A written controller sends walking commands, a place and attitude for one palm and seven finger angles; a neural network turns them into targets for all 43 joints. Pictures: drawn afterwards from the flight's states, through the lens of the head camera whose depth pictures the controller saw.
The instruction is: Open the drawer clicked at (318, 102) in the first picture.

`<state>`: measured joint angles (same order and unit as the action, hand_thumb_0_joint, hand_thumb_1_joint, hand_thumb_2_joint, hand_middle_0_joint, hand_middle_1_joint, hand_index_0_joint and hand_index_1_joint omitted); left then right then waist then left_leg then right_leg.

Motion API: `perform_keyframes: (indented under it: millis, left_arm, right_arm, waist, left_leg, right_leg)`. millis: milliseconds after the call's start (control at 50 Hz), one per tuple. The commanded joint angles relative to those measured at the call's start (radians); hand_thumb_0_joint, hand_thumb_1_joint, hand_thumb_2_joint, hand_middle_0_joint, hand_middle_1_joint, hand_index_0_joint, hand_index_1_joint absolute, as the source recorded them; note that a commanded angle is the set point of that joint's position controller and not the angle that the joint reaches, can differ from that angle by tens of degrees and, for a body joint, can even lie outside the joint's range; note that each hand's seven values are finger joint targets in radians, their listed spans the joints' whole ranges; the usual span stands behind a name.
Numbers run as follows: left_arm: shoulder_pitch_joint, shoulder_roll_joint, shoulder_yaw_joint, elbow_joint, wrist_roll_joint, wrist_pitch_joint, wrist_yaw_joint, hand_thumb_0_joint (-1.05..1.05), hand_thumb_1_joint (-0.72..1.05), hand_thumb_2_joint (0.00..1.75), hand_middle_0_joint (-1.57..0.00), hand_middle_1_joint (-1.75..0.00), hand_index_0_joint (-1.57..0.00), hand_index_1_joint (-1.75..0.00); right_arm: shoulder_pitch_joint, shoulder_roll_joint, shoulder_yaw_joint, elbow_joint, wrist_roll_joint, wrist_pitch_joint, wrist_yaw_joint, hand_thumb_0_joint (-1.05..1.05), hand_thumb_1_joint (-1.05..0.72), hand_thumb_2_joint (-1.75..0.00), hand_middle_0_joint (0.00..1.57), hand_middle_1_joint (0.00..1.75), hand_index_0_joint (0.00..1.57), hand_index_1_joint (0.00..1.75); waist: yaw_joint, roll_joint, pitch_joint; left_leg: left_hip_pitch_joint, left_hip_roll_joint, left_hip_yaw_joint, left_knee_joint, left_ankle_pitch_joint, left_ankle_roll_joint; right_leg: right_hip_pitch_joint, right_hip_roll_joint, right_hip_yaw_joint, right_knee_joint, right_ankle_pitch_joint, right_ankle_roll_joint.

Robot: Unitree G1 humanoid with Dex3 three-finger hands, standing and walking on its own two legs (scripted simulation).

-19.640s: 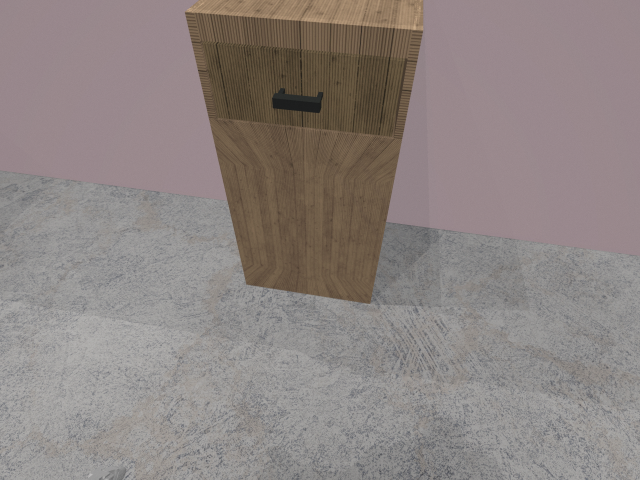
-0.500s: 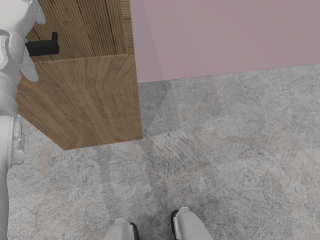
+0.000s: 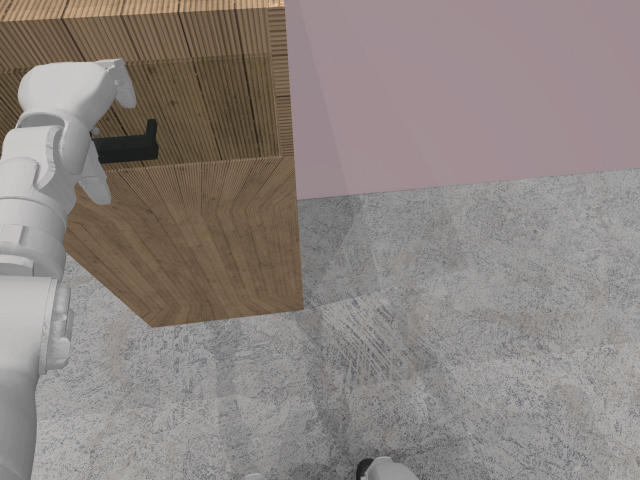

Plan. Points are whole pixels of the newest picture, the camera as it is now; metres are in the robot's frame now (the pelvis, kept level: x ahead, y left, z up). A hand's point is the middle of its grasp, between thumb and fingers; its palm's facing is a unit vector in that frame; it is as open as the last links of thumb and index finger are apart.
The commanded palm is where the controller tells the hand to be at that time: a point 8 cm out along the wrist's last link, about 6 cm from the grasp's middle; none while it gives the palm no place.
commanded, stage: lift the fingers back up to retry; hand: left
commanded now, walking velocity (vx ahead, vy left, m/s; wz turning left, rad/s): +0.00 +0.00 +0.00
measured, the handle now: (117, 138) +0.57 +0.23 +0.07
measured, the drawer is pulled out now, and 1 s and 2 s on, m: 0.00 0.00 0.00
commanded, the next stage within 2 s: re-aim the fingers above the handle in 0.14 s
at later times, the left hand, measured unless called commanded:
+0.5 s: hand (82, 121) +0.53 +0.24 +0.14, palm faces -0.03 +0.00 -1.00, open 13.1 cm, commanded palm +0.52 +0.24 +0.20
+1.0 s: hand (79, 120) +0.52 +0.24 +0.14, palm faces -0.03 +0.01 -1.00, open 13.4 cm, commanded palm +0.52 +0.23 +0.19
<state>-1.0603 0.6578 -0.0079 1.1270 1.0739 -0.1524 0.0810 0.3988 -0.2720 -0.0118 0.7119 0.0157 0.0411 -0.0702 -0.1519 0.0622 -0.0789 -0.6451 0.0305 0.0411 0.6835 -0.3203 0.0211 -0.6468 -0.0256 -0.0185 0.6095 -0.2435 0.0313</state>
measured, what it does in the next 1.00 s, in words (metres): stands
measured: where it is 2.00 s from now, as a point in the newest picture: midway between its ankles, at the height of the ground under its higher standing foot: outside the picture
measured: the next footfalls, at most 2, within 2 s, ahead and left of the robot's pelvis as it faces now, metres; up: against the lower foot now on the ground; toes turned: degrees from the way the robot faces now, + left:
none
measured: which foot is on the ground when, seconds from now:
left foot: down 0.00-1.00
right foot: down 0.00-1.00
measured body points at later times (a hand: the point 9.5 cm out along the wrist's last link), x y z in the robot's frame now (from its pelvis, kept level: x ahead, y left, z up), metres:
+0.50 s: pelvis +0.02 -0.01 +0.01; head +0.10 -0.02 +0.45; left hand +0.52 +0.23 +0.19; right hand +0.05 -0.29 -0.12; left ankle +0.00 +0.10 -0.72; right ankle +0.02 -0.14 -0.72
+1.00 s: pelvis +0.01 -0.01 +0.00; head +0.10 -0.02 +0.45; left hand +0.52 +0.24 +0.19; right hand +0.02 -0.29 -0.12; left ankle +0.00 +0.10 -0.72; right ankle +0.02 -0.14 -0.72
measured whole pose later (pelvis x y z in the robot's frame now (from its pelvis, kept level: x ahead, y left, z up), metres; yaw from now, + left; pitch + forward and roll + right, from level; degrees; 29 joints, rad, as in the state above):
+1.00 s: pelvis +0.01 -0.01 +0.00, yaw +1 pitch +15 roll -1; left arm -1.06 0.64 -0.05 1.11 1.06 -0.13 0.07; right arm 0.37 -0.28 -0.04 0.72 0.02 0.07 -0.05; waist -0.11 0.05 -0.09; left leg -0.57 0.03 0.03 0.64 -0.32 0.01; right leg -0.58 -0.02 -0.03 0.59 -0.26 0.02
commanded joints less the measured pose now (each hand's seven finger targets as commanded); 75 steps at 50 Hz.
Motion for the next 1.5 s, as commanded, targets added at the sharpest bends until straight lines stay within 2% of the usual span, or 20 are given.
perform_keyframes:
  millis: [0,100,240,420,460,600,640,700,840,940,1000,1100,1160,1200,1260,1300,1360,1400,1440,1480]
  left_arm:
    - [-0.655,0.399,0.122,-0.299,-0.031,0.036,0.096,0.0,-0.5,0.3,-0.3,-1.2,-0.3,-1.2]
    - [-0.632,0.386,0.122,-0.308,-0.027,0.036,0.101,0.0,-0.5,0.3,-0.3,-1.2,-0.3,-1.2]
    - [-0.596,0.428,0.17,-0.357,-0.028,0.026,0.098,0.0,-0.5,0.3,-0.3,-1.2,-0.3,-1.2]
    - [-0.532,0.358,0.118,-0.305,-0.032,0.046,0.07,0.0,-0.5,0.3,-0.3,-1.2,-0.3,-1.2]
    - [-0.506,0.356,0.123,-0.313,-0.035,0.04,0.057,0.0,-0.5,0.3,-0.3,-1.2,-0.3,-1.2]
    - [-0.483,0.28,0.062,-0.257,-0.037,0.038,0.026,0.0,-0.5,0.3,-0.3,-1.2,-0.3,-1.2]
    - [-0.492,0.312,0.084,-0.266,-0.031,0.031,0.024,0.0,-0.5,0.3,-0.3,-1.2,-0.3,-1.2]
    - [-0.507,0.266,0.044,-0.246,-0.027,0.032,0.026,0.0,-0.5,0.3,-0.3,-1.2,-0.3,-1.2]
    - [-0.536,0.255,0.046,-0.24,-0.024,0.03,0.032,0.0,-0.5,0.3,-0.3,-1.2,-0.3,-1.2]
    - [-0.543,0.227,0.024,-0.217,-0.021,0.04,0.035,0.0,-0.5,0.3,-0.3,-1.2,-0.3,-1.2]
    - [-0.565,0.185,-0.015,-0.198,-0.021,0.05,0.037,0.0,-0.5,0.3,-0.3,-1.2,-0.3,-1.2]
    - [-0.586,0.176,-0.02,-0.195,-0.015,0.055,0.039,0.0,-0.5,0.3,-0.3,-1.2,-0.3,-1.2]
    - [-0.579,0.197,-0.004,-0.188,-0.012,0.053,0.039,0.0,-0.5,0.3,-0.3,-1.2,-0.3,-1.2]
    - [-0.468,0.284,0.078,-0.173,-0.003,0.052,0.035,0.0,-0.5,0.3,-0.3,-1.2,-0.3,-1.2]
    - [-0.423,0.339,0.106,-0.182,0.002,0.043,0.027,0.0,-0.5,0.3,-0.3,-1.2,-0.3,-1.2]
    - [-0.436,0.308,0.076,-0.205,0.005,0.039,0.028,0.0,-0.5,0.3,-0.3,-1.2,-0.3,-1.2]
    - [-0.452,0.295,0.077,-0.314,-0.006,0.004,0.024,0.0,-0.5,0.3,-0.3,-1.2,-0.3,-1.2]
    - [-0.456,0.223,0.035,-0.332,-0.02,-0.001,0.023,0.0,-0.5,0.3,-0.3,-1.2,-0.3,-1.2]
    - [-0.449,0.266,0.076,-0.335,-0.031,-0.001,0.027,0.0,-0.5,0.3,-0.3,-1.2,-0.3,-1.2]
    - [-0.438,0.242,0.071,-0.372,-0.033,0.004,0.037,0.0,-0.5,0.3,-0.3,-1.2,-0.3,-1.2]
  right_arm:
    - [0.118,-0.171,-0.064,-0.042,0.001,-0.017,-0.016,0.0,-0.9,-0.9,0.2,0.3,0.2,0.3]
    - [0.102,-0.167,-0.07,-0.045,-0.002,-0.007,-0.013,0.0,-0.9,-0.9,0.2,0.3,0.2,0.3]
    - [0.083,-0.165,-0.076,-0.056,-0.008,0.007,-0.012,0.0,-0.9,-0.9,0.2,0.3,0.2,0.3]
    - [0.061,-0.165,-0.079,-0.054,0.0,0.018,-0.005,0.0,-0.9,-0.9,0.2,0.3,0.2,0.3]
    - [0.059,-0.163,-0.081,-0.062,0.001,0.023,-0.006,0.0,-0.9,-0.9,0.2,0.3,0.2,0.3]
    - [0.058,-0.168,-0.081,-0.054,0.004,0.025,-0.002,0.0,-0.9,-0.9,0.2,0.3,0.2,0.3]
    - [0.064,-0.172,-0.083,-0.053,0.001,0.025,-0.003,0.0,-0.9,-0.9,0.2,0.3,0.2,0.3]
    - [0.075,-0.168,-0.084,-0.047,0.003,0.02,-0.002,0.0,-0.9,-0.9,0.2,0.3,0.2,0.3]
    - [0.095,-0.169,-0.09,-0.038,-0.001,0.011,0.004,0.0,-0.9,-0.9,0.2,0.3,0.2,0.3]
    - [0.103,-0.168,-0.087,-0.038,-0.001,0.007,0.008,0.0,-0.9,-0.9,0.2,0.3,0.2,0.3]
    - [0.104,-0.167,-0.084,-0.034,0.003,0.001,0.011,0.0,-0.9,-0.9,0.2,0.3,0.2,0.3]
    - [0.115,-0.168,-0.085,-0.027,-0.002,-0.008,0.014,0.0,-0.9,-0.9,0.2,0.3,0.2,0.3]
    - [0.117,-0.166,-0.084,-0.032,-0.003,-0.008,0.014,0.0,-0.9,-0.9,0.2,0.3,0.2,0.3]
    - [0.108,-0.166,-0.081,-0.048,-0.004,-0.001,0.011,0.0,-0.9,-0.9,0.2,0.3,0.2,0.3]
    - [0.086,-0.166,-0.072,-0.068,0.001,0.009,0.004,0.0,-0.9,-0.9,0.2,0.3,0.2,0.3]
    - [0.079,-0.168,-0.075,-0.073,0.005,0.007,0.002,0.0,-0.9,-0.9,0.2,0.3,0.2,0.3]
    - [0.09,-0.164,-0.088,-0.08,0.001,0.003,0.001,0.0,-0.9,-0.9,0.2,0.3,0.2,0.3]
    - [0.097,-0.16,-0.093,-0.072,-0.002,0.002,0.007,0.0,-0.9,-0.9,0.2,0.3,0.2,0.3]
    - [0.102,-0.17,-0.095,-0.058,-0.005,0.007,0.008,0.0,-0.9,-0.9,0.2,0.3,0.2,0.3]
    - [0.096,-0.163,-0.097,-0.06,-0.006,0.009,0.015,0.0,-0.9,-0.9,0.2,0.3,0.2,0.3]
  waist:
    - [-0.001,0.065,-0.466]
    - [0.007,0.063,-0.481]
    - [0.033,0.043,-0.553]
    - [0.027,0.023,-0.46]
    - [0.039,0.026,-0.491]
    - [0.023,-0.018,-0.381]
    - [0.028,-0.004,-0.407]
    - [0.012,-0.003,-0.388]
    - [0.007,-0.002,-0.414]
    - [-0.001,-0.009,-0.404]
    - [-0.013,0.011,-0.354]
    - [-0.021,0.007,-0.375]
    - [-0.015,0.004,-0.393]
    - [0.032,0.004,-0.405]
    - [0.045,-0.022,-0.388]
    - [0.035,-0.01,-0.354]
    - [0.044,0.042,-0.458]
    - [0.029,0.049,-0.44]
    - [0.032,0.03,-0.447]
    - [0.045,0.066,-0.475]
  left_leg:
    - [0.297,-0.04,-0.039,-0.087,0.308,0.011]
    - [0.318,-0.044,-0.028,-0.087,0.358,0.01]
    - [0.339,-0.05,-0.018,-0.076,0.458,0.011]
    - [0.318,-0.047,-0.009,-0.099,0.399,0.011]
    - [0.333,-0.049,-0.006,-0.098,0.43,0.013]
    - [0.298,-0.044,-0.008,-0.114,0.347,0.014]
    - [0.304,-0.045,-0.006,-0.109,0.357,0.014]
    - [0.301,-0.045,-0.01,-0.105,0.332,0.015]
    - [0.308,-0.045,-0.014,-0.092,0.33,0.016]
    - [0.298,-0.044,-0.02,-0.091,0.302,0.016]
    - [0.291,-0.04,-0.027,-0.098,0.255,0.013]
    - [0.299,-0.037,-0.032,-0.089,0.249,0.016]
    - [0.286,-0.04,-0.029,-0.085,0.256,0.017]
    - [0.262,-0.042,-0.024,-0.09,0.254,0.016]
    - [0.217,-0.042,-0.013,-0.096,0.248,0.018]
    - [0.218,-0.037,-0.015,-0.1,0.225,0.016]
    - [0.307,-0.036,-0.022,-0.084,0.307,0.016]
    - [0.351,-0.031,-0.03,-0.073,0.348,0.012]
    - [0.348,-0.032,-0.033,-0.069,0.377,0.011]
    - [0.379,-0.03,-0.036,-0.065,0.429,0.007]
  right_leg:
    - [0.231,0.067,-0.017,-0.064,0.199,-0.043]
    - [0.264,0.064,-0.013,-0.065,0.249,-0.043]
    - [0.356,0.061,-0.007,-0.051,0.363,-0.044]
    - [0.34,0.057,-0.007,-0.07,0.33,-0.041]
    - [0.364,0.058,-0.004,-0.066,0.357,-0.041]
    - [0.307,0.058,-0.005,-0.086,0.28,-0.042]
    - [0.32,0.058,0.001,-0.083,0.284,-0.046]
    - [0.277,0.059,-0.002,-0.08,0.254,-0.044]
    - [0.255,0.062,-0.001,-0.075,0.234,-0.047]
    - [0.232,0.064,-0.005,-0.073,0.201,-0.049]
    - [0.175,0.065,-0.009,-0.077,0.146,-0.048]
    - [0.156,0.066,-0.01,-0.071,0.131,-0.048]
    - [0.177,0.066,-0.007,-0.066,0.146,-0.049]
    - [0.223,0.064,-0.006,-0.057,0.153,-0.053]
    - [0.265,0.059,-0.003,-0.054,0.177,-0.048]
    - [0.229,0.062,-0.007,-0.058,0.146,-0.048]
    - [0.235,0.067,-0.007,-0.046,0.184,-0.052]
    - [0.192,0.073,-0.016,-0.047,0.184,-0.052]
    - [0.208,0.075,-0.017,-0.044,0.208,-0.054]
    - [0.204,0.075,-0.023,-0.035,0.226,-0.054]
